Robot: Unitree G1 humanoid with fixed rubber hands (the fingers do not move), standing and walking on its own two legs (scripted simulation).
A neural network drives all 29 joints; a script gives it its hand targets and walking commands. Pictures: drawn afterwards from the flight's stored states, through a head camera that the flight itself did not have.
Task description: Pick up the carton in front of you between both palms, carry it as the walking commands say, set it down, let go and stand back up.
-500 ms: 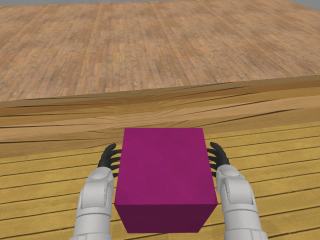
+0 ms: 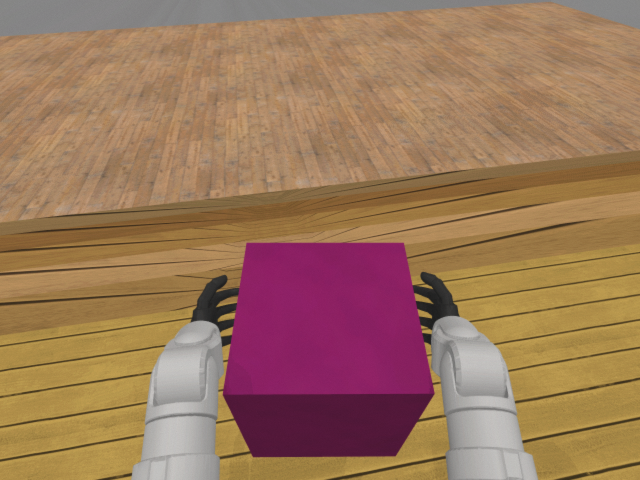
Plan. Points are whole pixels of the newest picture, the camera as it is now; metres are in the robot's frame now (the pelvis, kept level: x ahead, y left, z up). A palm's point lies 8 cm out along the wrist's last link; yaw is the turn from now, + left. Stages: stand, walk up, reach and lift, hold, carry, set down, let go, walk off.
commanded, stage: carry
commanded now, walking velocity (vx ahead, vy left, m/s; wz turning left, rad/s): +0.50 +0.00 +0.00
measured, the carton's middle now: (324, 355) +0.30 +0.01 +0.00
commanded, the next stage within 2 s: none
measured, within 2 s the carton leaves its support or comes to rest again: neither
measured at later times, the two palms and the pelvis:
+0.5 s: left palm (244, 220) +0.49 +0.13 +0.10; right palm (431, 221) +0.48 -0.17 +0.09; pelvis +0.22 -0.01 +0.00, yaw +0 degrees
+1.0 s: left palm (254, 134) +0.82 +0.16 +0.08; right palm (385, 129) +0.83 -0.14 +0.08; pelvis +0.54 +0.00 -0.02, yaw +1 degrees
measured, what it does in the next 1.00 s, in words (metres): walks ahead: left foot, then right foot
